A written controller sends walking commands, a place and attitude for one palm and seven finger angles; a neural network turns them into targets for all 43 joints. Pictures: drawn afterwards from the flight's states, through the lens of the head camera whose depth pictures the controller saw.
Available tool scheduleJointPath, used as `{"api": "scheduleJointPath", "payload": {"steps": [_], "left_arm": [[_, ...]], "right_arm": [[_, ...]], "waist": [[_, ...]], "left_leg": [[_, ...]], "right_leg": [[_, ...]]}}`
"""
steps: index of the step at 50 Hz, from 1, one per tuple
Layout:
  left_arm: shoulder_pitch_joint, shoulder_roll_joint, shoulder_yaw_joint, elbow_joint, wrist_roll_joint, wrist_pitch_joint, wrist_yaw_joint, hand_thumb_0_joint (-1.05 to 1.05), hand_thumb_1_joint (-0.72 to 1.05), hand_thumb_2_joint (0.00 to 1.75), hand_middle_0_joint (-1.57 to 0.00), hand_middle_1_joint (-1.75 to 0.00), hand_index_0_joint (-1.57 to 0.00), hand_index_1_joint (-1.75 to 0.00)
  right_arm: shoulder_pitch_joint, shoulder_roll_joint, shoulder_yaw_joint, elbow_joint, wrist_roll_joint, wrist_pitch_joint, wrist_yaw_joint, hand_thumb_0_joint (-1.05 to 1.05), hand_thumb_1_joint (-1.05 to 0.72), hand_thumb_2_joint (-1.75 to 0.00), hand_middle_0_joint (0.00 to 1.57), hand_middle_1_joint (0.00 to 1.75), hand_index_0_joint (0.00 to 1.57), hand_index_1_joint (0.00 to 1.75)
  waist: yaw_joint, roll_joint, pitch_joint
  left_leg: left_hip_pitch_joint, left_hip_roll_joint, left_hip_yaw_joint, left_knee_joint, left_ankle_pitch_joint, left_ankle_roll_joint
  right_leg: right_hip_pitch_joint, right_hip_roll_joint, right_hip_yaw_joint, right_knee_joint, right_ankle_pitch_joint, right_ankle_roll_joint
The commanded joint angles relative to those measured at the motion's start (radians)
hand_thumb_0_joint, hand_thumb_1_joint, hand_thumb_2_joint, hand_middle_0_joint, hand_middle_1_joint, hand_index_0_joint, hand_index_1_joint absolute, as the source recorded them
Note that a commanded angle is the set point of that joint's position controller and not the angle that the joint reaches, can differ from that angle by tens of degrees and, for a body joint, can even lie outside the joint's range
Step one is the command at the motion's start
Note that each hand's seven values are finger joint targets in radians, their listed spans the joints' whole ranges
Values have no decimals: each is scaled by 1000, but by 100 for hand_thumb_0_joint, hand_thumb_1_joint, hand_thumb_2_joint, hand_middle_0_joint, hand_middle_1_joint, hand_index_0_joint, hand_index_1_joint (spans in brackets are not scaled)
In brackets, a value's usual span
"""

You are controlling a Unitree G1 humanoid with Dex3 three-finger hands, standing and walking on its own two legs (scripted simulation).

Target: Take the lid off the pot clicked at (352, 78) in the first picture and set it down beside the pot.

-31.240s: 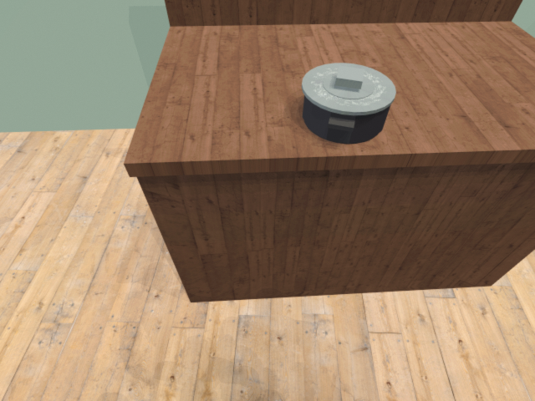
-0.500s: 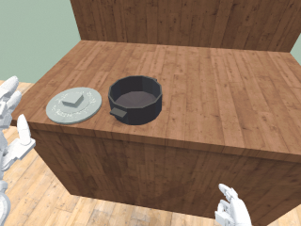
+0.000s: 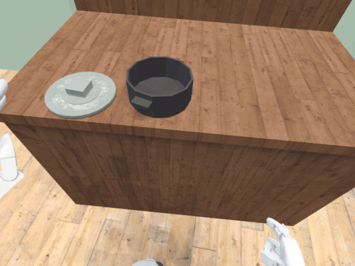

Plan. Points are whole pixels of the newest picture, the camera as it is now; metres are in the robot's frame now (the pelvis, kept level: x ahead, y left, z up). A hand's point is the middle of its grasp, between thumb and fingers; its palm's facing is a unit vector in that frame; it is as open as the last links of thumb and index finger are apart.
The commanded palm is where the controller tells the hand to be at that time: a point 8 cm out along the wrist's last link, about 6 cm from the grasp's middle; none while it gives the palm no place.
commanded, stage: step back with the hand held close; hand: left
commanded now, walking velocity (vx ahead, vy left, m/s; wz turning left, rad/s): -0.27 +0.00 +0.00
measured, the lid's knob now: (79, 86) +0.57 +0.33 +0.05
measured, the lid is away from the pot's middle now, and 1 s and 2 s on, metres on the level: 0.24 0.24 0.24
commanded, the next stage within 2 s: stop stepping back and stand still in 0.64 s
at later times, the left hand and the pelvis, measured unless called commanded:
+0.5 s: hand out of the picture +0.12 +0.25 +0.23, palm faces +0.39 -0.82 -0.43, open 7.4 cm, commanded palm +0.06 +0.31 +0.23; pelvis -0.07 +0.03 -0.01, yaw +0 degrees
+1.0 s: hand out of the picture +0.02 +0.28 +0.23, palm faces +0.34 -0.85 -0.39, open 7.4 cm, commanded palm -0.04 +0.33 +0.23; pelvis -0.19 +0.06 +0.00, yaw -3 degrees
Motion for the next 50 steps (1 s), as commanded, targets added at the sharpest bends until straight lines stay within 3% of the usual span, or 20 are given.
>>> {"api": "scheduleJointPath", "payload": {"steps": [1, 6, 11, 15, 17, 19, 20, 23, 26, 28, 31, 36, 37, 38, 39, 41, 43, 45, 47, 50], "left_arm": [[-58, 126, 96, -146, -2, -69, 36, 0, 90, 90, -20, -30, -20, -30], [-122, 114, 54, -147, 11, -76, 56, 0, 90, 90, -20, -30, -20, -30], [-101, 107, 88, -177, 13, -90, 59, 0, 90, 90, -20, -30, -20, -30], [-54, 128, 109, -181, 4, -93, 47, 0, 90, 90, -20, -30, -20, -30], [-38, 143, 107, -194, -1, -95, 43, 0, 90, 90, -20, -30, -20, -30], [-105, 174, 98, -221, 2, -106, 54, 0, 90, 90, -20, -30, -20, -30], [-99, 163, 105, -169, 4, -89, 56, 0, 90, 90, -20, -30, -20, -30], [-143, 125, 63, -145, 6, -70, 49, 0, 90, 90, -20, -30, -20, -30], [-168, 139, 90, -179, -1, -95, 47, 0, 90, 90, -20, -30, -20, -30], [-100, 143, 110, -202, -19, -109, 39, 0, 90, 90, -20, -30, -20, -30], [-54, 124, 98, -240, -22, -86, 41, 0, 90, 90, -20, -30, -20, -30], [-40, 155, 89, -260, -17, -67, 38, 0, 90, 90, -20, -30, -20, -30], [-35, -118, -350, 762, 107, 155, -101, 0, 90, 90, -20, -30, -20, -30], [-202, 144, 81, -324, -18, -20, -5, 0, 90, 90, -20, -30, -20, -30], [-202, 318, 172, -337, -8, -78, 23, 0, 90, 90, -20, -30, -20, -30], [-70, 177, 108, -273, -17, -38, 31, 0, 90, 90, -20, -30, -20, -30], [-83, 145, 90, -287, -24, -22, 40, 0, 90, 90, -20, -30, -20, -30], [-102, 141, 98, -272, -16, -35, 55, 0, 90, 90, -20, -30, -20, -30], [-118, 142, 104, -176, -8, -21, 58, 0, 90, 90, -20, -30, -20, -30], [-21, 141, 95, -106, -5, -9, 43, 0, 90, 90, -20, -30, -20, -30]], "right_arm": [[-72, -143, -58, -141, -6, -73, -19, 0, -90, -90, 20, 30, 20, 30], [-63, -135, -54, -102, -15, -81, -26, 0, -90, -90, 20, 30, 20, 30], [-100, -151, -46, -142, -15, -98, -34, 0, -90, -90, 20, 30, 20, 30], [-93, -127, -57, -146, -18, -94, -12, 0, -90, -90, 20, 30, 20, 30], [-87, -106, -55, -134, -21, -86, -4, 0, -90, -90, 20, 30, 20, 30], [-56, -100, -56, -83, -29, -81, 0, 0, -90, -90, 20, 30, 20, 30], [-50, -105, -71, -70, -23, -76, 0, 0, -90, -90, 20, 30, 20, 30], [-82, -88, -49, -79, -19, -56, -4, 0, -90, -90, 20, 30, 20, 30], [-101, -143, -63, -100, -21, -76, -22, 0, -90, -90, 20, 30, 20, 30], [-79, -126, -69, -106, -40, -109, -5, 0, -90, -90, 20, 30, 20, 30], [-69, -115, -73, -90, -40, -115, 17, 0, -90, -90, 20, 30, 20, 30], [-89, -114, -60, -103, -46, -93, 11, 0, -90, -90, 20, 30, 20, 30], [-74, -296, -99, 139, -30, -100, 14, 0, -90, -90, 20, 30, 20, 30], [-61, -55, -75, -79, -14, -96, 24, 0, -90, -90, 20, 30, 20, 30], [-72, -107, -59, -101, -24, -103, -10, 0, -90, -90, 20, 30, 20, 30], [-89, -95, -57, -105, 5, -82, -11, 0, -90, -90, 20, 30, 20, 30], [-114, -92, -31, -118, 1, -71, -25, 0, -90, -90, 20, 30, 20, 30], [-111, -115, -15, -131, -11, -100, -34, 0, -90, -90, 20, 30, 20, 30], [-104, -109, -27, -112, -14, -108, -30, 0, -90, -90, 20, 30, 20, 30], [-101, -92, -36, -97, -22, -98, -6, 0, -90, -90, 20, 30, 20, 30]], "waist": [[-9, 34, -115], [-27, -39, -110], [-9, 250, -127], [3, 178, -161], [-5, 44, -142], [-19, -149, -184], [-19, -204, -192], [-47, -135, -102], [-19, 224, -133], [-15, 297, -223], [-7, 151, -258], [-1, 183, -237], [-64, 35, -175], [-13, -146, -259], [-17, -265, -186], [-24, -281, -189], [-49, 0, -87], [-15, 327, -46], [-9, 304, -94], [7, 207, -168]], "left_leg": [[25, 94, -106, -142, -409, -3], [203, 55, -91, 63, -284, -24], [-163, 222, -293, -390, -650, 36], [-177, 214, -217, -324, -526, 35], [-52, 101, -97, -113, -385, -20], [134, 3, -27, 249, -241, -62], [167, 0, -48, 368, -273, -55], [126, 45, -75, 139, -210, -41], [-11, 263, -276, -243, 101, 53], [-13, 330, -384, -354, -166, 102], [114, 291, -267, -259, 60, 103], [-14, 202, -156, -281, -311, -10], [-123, 131, -228, 282, -57, -26], [286, 4, -63, 342, -332, -100], [179, -33, -7, 431, -291, -77], [80, 22, -72, 414, -252, -50], [146, 61, -103, 39, -196, -42], [-13, 187, -371, -388, -549, 1], [-156, 200, -416, -559, -806, -49], [-150, 139, -241, -424, -605, -44]], "right_leg": [[-50, -30, 31, -120, -200, -70], [-286, -117, 87, -187, -218, -104], [78, 71, -51, 185, -183, -41], [117, 69, -45, 175, -201, -61], [-23, -34, 54, -114, -191, -107], [-218, -286, 302, -272, -36, -195], [-284, -319, 290, -271, -43, -209], [-213, -215, 139, -104, 210, -145], [-49, 57, -8, 250, -66, -38], [-78, 90, 60, 501, -324, -47], [-114, 72, 45, 397, -298, -41], [128, 44, -47, -64, -124, -78], [-8, -208, 150, -28, 264, -128], [-238, -267, 102, -280, 23, -180], [-305, -305, 185, -308, -116, -209], [-145, -304, 168, -165, 119, -218], [-206, -179, 43, -52, -89, -129], [-84, 54, -64, 149, -273, -47], [83, 146, -86, 339, -331, -66], [239, 129, -95, 120, -294, -87]]}}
